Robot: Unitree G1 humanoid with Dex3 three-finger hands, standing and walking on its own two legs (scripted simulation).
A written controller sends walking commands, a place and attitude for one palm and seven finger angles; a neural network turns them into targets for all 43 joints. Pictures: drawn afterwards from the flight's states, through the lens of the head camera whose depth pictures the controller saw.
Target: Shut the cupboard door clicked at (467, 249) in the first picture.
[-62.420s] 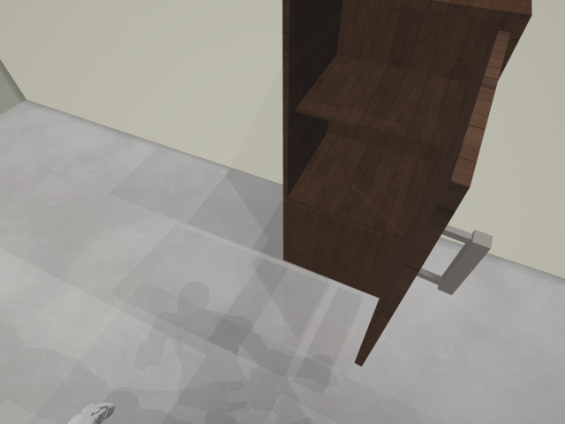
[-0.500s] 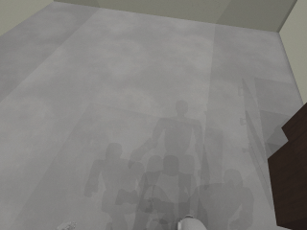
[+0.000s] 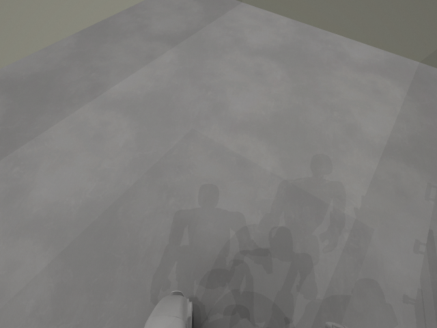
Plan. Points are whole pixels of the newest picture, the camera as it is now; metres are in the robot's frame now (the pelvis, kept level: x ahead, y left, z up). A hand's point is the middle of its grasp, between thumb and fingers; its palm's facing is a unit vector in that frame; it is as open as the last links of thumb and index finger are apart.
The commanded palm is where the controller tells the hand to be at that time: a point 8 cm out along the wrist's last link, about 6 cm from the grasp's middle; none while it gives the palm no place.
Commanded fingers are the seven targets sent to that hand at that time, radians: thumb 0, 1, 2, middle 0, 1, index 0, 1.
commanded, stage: walk to a spot facing it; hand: left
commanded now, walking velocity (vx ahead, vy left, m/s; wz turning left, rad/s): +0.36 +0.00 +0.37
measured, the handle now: out of the picture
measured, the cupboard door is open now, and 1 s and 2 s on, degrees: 16 16 16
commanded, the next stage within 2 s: turn to face it in 0.36 s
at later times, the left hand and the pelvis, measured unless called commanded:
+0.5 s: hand (129, 242) +0.30 +0.24 -0.16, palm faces +0.07 -0.98 -0.17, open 7.4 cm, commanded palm none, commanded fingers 0.00 0.90 0.90 -0.20 -0.30 -0.20 -0.30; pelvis +0.21 +0.05 +0.00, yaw +4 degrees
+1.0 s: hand (150, 192) +0.44 +0.22 -0.17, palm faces -0.11 -0.97 -0.22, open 7.3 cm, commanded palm none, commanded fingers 0.00 0.90 0.90 -0.20 -0.30 -0.20 -0.30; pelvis +0.36 +0.04 +0.00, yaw -11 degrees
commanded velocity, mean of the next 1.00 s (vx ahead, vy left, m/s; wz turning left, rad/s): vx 0.13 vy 0.00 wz -0.33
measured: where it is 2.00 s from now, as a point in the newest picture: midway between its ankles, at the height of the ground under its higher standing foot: (209, 263)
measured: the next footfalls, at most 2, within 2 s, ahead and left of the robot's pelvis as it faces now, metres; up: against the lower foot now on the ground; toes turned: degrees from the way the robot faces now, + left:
left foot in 0.10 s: +0.18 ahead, +0.12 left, +0.00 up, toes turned +8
right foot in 0.62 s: +0.41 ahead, -0.06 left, +0.00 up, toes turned -3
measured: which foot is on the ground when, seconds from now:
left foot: up 0.00-0.08, down 0.10-0.62, up 0.64-1.00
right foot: down 0.00-0.08, up 0.10-0.60, down 0.62-1.00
